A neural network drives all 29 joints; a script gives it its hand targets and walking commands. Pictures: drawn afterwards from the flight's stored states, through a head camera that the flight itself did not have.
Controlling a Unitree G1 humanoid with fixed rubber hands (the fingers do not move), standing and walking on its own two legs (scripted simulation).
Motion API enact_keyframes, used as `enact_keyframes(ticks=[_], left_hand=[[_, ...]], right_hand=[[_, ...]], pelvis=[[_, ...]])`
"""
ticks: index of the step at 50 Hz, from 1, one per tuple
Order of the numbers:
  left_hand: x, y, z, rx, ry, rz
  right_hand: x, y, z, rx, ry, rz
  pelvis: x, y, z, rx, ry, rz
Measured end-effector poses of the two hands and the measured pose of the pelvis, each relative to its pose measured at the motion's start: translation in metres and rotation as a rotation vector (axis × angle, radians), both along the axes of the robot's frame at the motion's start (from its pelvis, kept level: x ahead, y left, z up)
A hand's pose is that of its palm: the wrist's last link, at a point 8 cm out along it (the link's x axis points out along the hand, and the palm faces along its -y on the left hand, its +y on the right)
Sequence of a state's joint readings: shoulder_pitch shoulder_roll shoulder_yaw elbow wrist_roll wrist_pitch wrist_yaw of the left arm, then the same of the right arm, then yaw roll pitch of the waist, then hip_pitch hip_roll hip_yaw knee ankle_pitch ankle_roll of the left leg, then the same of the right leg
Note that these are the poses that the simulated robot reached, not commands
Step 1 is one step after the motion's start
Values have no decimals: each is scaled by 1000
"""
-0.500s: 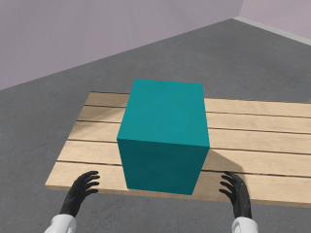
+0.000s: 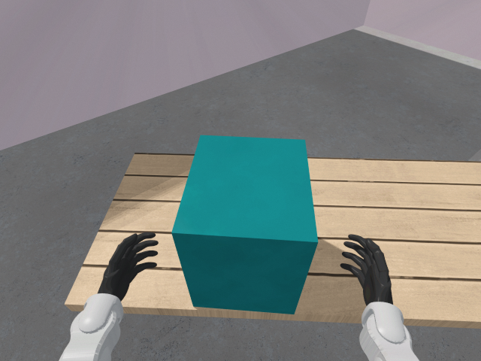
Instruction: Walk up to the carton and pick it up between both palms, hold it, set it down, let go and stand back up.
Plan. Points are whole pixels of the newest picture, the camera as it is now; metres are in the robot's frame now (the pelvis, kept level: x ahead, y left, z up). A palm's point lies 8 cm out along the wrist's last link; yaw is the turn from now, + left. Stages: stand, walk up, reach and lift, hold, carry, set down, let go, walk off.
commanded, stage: reach and lift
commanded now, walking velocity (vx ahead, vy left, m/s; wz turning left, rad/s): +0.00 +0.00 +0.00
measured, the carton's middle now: (247, 225) +0.42 +0.00 -0.05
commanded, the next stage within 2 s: none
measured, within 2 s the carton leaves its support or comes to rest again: neither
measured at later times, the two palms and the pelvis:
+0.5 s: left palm (128, 218) +0.34 +0.20 +0.09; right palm (384, 242) +0.28 -0.21 +0.08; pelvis -0.02 +0.00 +0.00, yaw -1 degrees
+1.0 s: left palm (133, 166) +0.40 +0.19 +0.15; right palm (385, 192) +0.34 -0.22 +0.13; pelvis -0.02 +0.00 +0.00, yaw +0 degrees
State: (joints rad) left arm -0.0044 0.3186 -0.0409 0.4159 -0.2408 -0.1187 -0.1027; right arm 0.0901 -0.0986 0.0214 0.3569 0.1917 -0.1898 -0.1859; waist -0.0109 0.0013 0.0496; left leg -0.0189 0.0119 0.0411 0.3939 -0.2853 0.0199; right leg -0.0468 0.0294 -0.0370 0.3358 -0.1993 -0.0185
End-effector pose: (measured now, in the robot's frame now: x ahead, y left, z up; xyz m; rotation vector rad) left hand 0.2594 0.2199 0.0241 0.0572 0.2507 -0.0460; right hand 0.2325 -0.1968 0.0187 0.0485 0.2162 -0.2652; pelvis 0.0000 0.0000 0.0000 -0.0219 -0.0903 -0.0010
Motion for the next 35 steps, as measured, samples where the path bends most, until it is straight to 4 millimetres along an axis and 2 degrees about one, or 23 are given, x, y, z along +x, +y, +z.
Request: enact_keyframes(ticks=[19,35], left_hand=[[62,-13,53,-24,-17,-3],[106,-21,91,-14,-21,-4]], right_hand=[[34,-11,51,-7,-7,-8],[77,-13,83,-4,-13,-4]], pelvis=[[-14,2,3,7,22,-18],[-19,3,3,7,55,-14]])
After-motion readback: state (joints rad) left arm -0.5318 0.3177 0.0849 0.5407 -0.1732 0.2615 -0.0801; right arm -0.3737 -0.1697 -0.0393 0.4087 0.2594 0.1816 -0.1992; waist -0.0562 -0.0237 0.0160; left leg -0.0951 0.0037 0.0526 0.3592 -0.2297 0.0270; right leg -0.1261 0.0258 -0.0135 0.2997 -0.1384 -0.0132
